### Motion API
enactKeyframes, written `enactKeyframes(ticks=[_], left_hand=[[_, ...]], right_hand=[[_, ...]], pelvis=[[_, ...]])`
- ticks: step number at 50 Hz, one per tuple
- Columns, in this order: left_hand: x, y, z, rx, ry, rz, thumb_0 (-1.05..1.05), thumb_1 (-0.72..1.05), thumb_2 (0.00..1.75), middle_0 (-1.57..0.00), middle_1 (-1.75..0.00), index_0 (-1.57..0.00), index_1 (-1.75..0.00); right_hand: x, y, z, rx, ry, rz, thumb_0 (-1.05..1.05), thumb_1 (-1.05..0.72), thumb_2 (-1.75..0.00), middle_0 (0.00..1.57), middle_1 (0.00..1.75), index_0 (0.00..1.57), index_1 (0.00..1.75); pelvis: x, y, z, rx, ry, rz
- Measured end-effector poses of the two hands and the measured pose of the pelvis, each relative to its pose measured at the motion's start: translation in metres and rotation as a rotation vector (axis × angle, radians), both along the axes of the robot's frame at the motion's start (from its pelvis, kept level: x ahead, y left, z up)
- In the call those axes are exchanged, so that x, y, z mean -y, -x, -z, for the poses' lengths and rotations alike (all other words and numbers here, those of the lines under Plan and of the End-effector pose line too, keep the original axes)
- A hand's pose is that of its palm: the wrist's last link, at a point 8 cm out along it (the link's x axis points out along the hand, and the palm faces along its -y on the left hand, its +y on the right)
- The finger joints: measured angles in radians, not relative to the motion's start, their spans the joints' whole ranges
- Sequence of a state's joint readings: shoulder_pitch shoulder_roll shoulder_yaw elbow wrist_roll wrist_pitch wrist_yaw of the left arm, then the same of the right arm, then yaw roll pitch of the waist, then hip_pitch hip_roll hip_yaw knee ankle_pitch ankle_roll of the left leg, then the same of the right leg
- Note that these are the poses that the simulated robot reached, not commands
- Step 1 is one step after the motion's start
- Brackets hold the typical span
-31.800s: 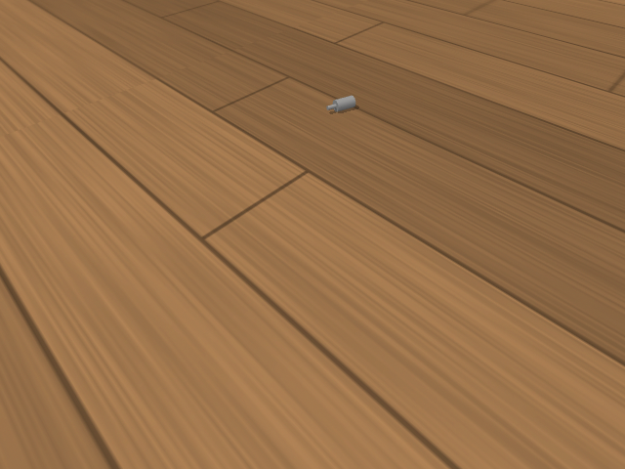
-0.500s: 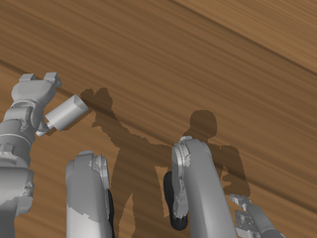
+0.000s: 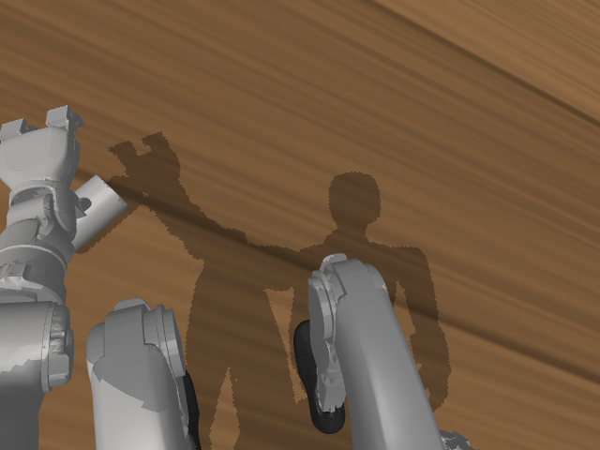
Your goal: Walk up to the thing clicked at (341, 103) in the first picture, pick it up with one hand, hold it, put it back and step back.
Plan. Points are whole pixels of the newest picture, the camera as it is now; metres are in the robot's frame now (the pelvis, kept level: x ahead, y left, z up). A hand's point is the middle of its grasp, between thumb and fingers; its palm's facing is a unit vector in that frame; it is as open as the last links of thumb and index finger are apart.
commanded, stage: home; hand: left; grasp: from above
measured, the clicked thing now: (68, 227) +0.46 +0.28 -0.31
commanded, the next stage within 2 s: none
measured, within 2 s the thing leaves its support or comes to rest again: neither
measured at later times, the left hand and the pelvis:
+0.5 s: hand out of the picture +0.31 +0.21 +0.05, palm faces -0.12 -0.85 -0.52, open 7.4 cm; pelvis +0.00 -0.01 +0.17, yaw +4 degrees
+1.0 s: hand out of the picture +0.25 +0.20 +0.27, palm faces +0.16 -0.96 -0.21, open 7.4 cm; pelvis +0.07 +0.01 +0.34, yaw +6 degrees
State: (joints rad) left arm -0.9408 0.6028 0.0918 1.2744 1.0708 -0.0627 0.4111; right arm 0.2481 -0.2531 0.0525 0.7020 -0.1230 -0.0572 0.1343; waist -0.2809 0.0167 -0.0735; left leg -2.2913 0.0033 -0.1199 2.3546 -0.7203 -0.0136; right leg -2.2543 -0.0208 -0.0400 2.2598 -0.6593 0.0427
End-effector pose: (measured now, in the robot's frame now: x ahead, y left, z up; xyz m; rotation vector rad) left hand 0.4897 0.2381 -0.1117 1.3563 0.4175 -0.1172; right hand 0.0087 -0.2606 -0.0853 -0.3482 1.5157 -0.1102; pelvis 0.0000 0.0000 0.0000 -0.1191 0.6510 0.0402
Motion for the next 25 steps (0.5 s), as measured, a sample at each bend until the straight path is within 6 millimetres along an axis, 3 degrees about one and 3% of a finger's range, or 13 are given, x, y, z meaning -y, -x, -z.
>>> enactKeyframes(ticks=[5, 10, 17, 25], left_hand=[[-0.011, 0.015, -0.043, -0.047, 0.076, -0.16, 0.0, 0.12, 0.98, -0.26, -0.63, -0.24, -0.65], [-0.017, 0.056, -0.093, -0.121, 0.205, -0.241, 0.0, 0.39, 1.03, -0.26, -0.58, -0.25, -0.59], [-0.014, 0.124, -0.15, -0.145, 0.481, -0.316, 0.0, 0.73, 0.99, -0.24, -0.43, -0.23, -0.44], [-0.015, 0.187, -0.207, -0.096, 0.672, -0.48, 0.01, 0.86, 0.92, -0.22, -0.33, -0.22, -0.34]], right_hand=[[-0.002, -0.015, -0.006, 0.062, -0.051, 0.035, 0.01, -0.89, -0.9, 0.2, 0.3, 0.2, 0.3], [-0.001, -0.047, -0.029, 0.16, -0.084, 0.038, 0.01, -0.89, -0.9, 0.2, 0.3, 0.2, 0.3], [0.005, -0.113, -0.088, 0.354, -0.051, -0.046, 0.01, -0.9, -0.9, 0.2, 0.3, 0.2, 0.3], [-0.002, -0.185, -0.167, 0.59, -0.012, -0.112, 0.01, -0.9, -0.9, 0.2, 0.3, 0.2, 0.3]], pelvis=[[0.001, -0.003, -0.023, -0.013, -0.012, -0.003], [0.0, -0.004, -0.061, 0.002, -0.028, -0.008], [0.003, 0.001, -0.115, 0.055, -0.043, -0.021], [0.005, 0.0, -0.17, 0.123, -0.049, -0.044]])
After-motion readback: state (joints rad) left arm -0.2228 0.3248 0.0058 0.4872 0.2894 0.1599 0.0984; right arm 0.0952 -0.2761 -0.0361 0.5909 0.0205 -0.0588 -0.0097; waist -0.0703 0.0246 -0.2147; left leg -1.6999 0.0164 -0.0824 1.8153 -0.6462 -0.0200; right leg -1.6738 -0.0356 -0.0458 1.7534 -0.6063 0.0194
